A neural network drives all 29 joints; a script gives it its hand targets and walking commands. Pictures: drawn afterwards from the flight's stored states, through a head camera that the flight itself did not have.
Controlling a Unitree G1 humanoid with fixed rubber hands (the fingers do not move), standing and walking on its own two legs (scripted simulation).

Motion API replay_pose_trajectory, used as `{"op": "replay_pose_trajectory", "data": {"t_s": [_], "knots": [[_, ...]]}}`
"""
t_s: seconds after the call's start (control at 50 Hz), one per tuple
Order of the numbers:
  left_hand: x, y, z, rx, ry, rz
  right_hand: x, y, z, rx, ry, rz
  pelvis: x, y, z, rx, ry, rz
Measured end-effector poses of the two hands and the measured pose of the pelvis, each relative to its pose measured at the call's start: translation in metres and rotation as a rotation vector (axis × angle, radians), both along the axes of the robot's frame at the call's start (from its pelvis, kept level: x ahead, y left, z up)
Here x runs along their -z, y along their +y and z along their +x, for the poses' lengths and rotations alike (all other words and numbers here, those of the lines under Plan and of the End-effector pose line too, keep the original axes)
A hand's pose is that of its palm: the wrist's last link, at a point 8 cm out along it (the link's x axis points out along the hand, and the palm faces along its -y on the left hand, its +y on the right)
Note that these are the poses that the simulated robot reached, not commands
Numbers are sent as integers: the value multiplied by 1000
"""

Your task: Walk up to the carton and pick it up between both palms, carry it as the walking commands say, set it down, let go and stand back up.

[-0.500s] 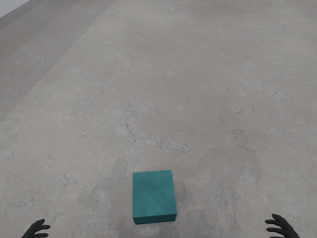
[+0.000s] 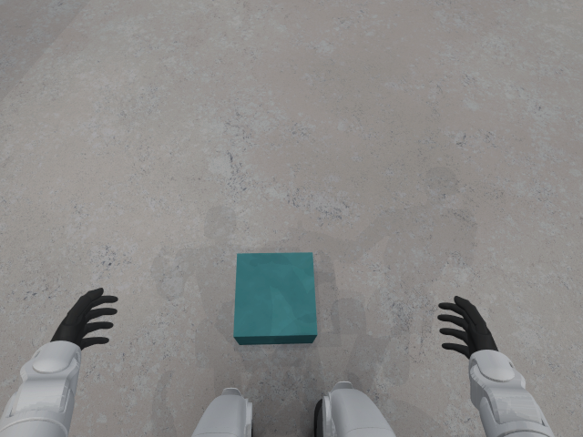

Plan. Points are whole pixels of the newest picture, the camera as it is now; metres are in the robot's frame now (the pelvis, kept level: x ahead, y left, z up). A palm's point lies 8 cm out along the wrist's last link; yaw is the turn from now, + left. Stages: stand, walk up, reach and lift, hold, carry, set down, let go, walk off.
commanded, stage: reach and lift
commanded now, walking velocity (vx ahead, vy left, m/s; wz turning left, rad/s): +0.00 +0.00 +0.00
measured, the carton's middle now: (275, 299) +0.45 +0.03 -0.65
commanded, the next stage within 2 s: none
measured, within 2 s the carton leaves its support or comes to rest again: neither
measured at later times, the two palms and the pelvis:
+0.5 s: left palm (134, 263) +0.38 +0.26 -0.13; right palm (418, 276) +0.36 -0.22 -0.14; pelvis -0.06 +0.02 -0.05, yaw +0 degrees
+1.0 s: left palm (164, 231) +0.47 +0.24 -0.18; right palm (384, 241) +0.45 -0.19 -0.19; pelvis -0.04 +0.01 -0.07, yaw +0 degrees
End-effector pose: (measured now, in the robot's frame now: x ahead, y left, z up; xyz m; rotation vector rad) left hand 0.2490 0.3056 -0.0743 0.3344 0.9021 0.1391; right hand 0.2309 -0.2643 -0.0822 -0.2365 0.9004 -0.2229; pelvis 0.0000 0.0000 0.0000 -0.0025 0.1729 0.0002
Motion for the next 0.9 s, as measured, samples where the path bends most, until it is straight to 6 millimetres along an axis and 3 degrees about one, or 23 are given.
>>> {"op": "replay_pose_trajectory", "data": {"t_s": [0.16,0.46,0.8,0.9], "knots": [[22,-9,36,-12,-47,-55,20,17,37,-9,-44,23,18,12,-22,1,105,-3],[49,-40,124,-18,-147,-155,50,41,118,3,-136,112,46,22,-56,6,320,1],[87,-65,208,-26,-258,-233,87,75,209,5,-258,166,71,14,-48,7,547,13],[96,-68,221,-20,-282,-245,97,79,220,1,-273,167,73,12,-41,4,602,10]]}}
